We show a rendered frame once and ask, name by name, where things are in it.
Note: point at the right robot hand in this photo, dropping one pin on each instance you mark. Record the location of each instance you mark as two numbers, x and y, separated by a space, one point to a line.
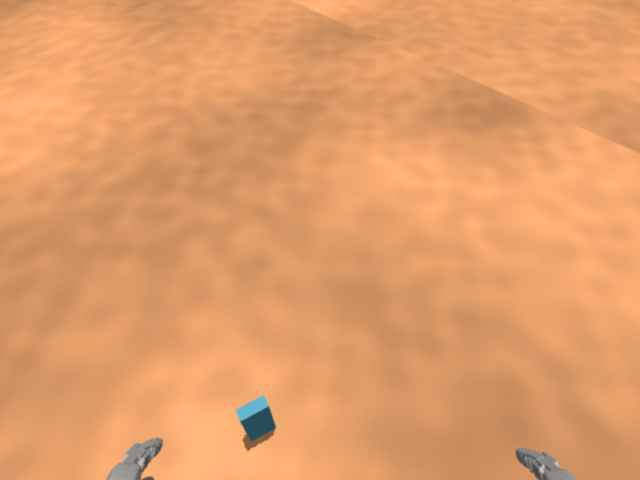
542 465

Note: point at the carton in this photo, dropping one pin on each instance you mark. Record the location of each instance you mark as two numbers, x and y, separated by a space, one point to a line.
256 418

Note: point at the left robot hand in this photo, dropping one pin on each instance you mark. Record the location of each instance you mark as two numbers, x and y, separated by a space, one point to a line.
136 460

